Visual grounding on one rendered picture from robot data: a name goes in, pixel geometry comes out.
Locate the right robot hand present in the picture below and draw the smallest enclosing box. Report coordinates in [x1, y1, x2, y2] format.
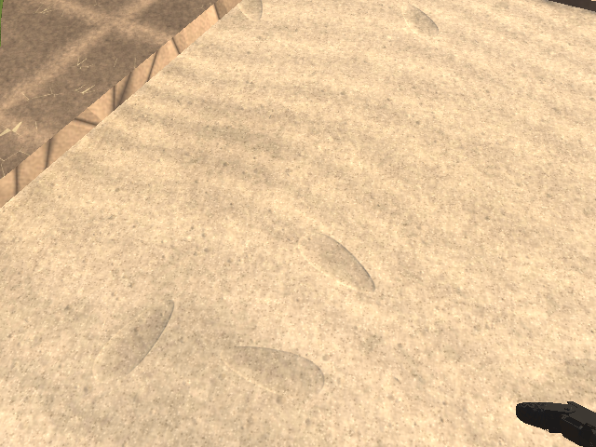
[516, 401, 596, 447]

